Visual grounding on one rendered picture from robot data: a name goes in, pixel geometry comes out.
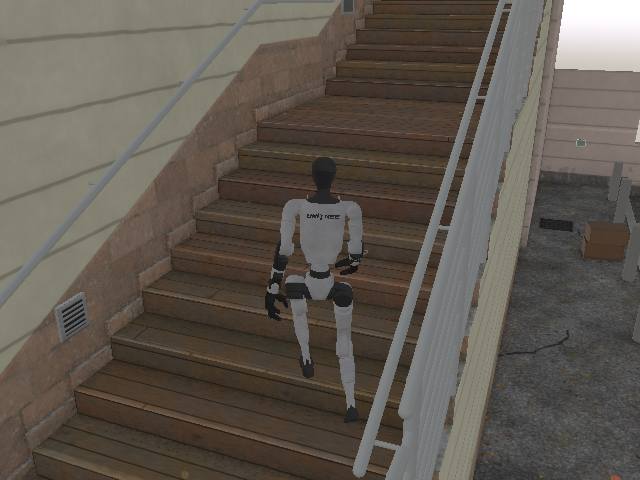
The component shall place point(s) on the stairs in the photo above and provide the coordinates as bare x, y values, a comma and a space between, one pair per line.
426, 50
203, 385

